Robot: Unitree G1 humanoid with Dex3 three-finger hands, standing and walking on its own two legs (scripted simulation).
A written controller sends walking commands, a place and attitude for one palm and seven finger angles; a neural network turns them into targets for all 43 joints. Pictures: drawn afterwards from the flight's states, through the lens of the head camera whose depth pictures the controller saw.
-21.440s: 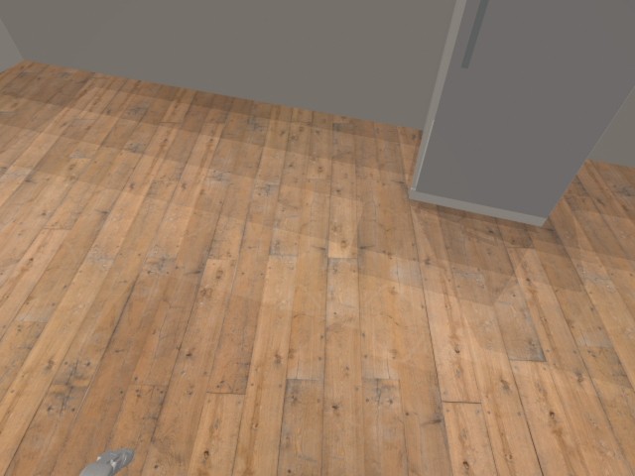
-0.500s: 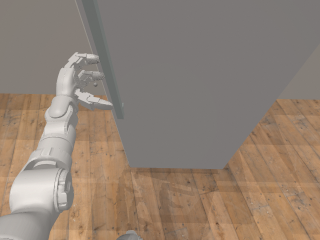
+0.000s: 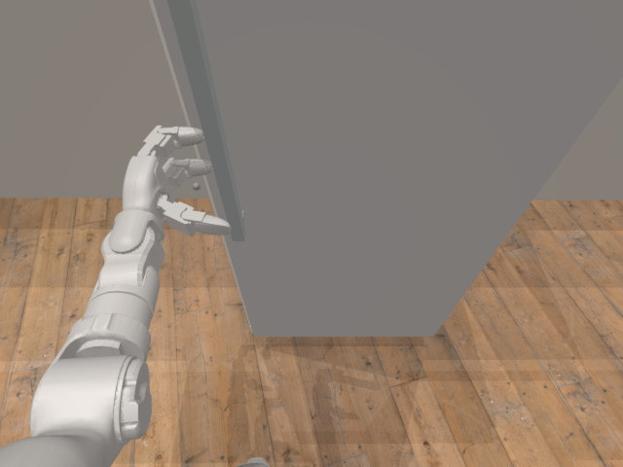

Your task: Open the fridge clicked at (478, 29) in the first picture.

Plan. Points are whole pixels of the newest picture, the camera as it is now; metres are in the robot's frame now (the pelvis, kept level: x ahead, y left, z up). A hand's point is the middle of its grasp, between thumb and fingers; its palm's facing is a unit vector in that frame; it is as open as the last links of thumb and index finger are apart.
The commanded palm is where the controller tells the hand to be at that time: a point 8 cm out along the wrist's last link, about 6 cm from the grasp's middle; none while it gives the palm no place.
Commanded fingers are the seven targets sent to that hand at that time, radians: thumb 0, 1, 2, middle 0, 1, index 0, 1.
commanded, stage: slide the fingers in behind the handle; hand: left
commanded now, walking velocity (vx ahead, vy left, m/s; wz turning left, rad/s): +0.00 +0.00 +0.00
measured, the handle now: (215, 118) +0.51 +0.12 +0.17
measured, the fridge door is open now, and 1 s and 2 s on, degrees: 0 0 0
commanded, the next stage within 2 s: grip the handle and tug to test in 1.30 s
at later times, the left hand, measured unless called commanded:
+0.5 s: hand (222, 185) +0.45 +0.11 +0.11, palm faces -0.03 -1.00 -0.01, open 14.0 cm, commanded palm +0.42 +0.17 +0.11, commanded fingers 0.00 -0.50 0.30 -0.30 -1.20 -0.30 -1.20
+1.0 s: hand (233, 186) +0.45 +0.10 +0.11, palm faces -0.01 -1.00 +0.00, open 14.0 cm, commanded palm +0.41 +0.15 +0.11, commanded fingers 0.00 -0.50 0.30 -0.30 -1.20 -0.30 -1.20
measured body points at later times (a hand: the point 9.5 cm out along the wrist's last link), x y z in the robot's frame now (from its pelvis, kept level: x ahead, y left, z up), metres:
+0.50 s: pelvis +0.00 +0.00 +0.00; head +0.05 +0.00 +0.45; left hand +0.44 +0.17 +0.11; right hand +0.06 -0.25 -0.12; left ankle +0.03 +0.09 -0.71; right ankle -0.03 -0.08 -0.71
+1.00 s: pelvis +0.00 -0.02 +0.00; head +0.05 -0.03 +0.45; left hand +0.44 +0.15 +0.11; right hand +0.06 -0.27 -0.12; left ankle +0.03 +0.09 -0.71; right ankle -0.03 -0.08 -0.71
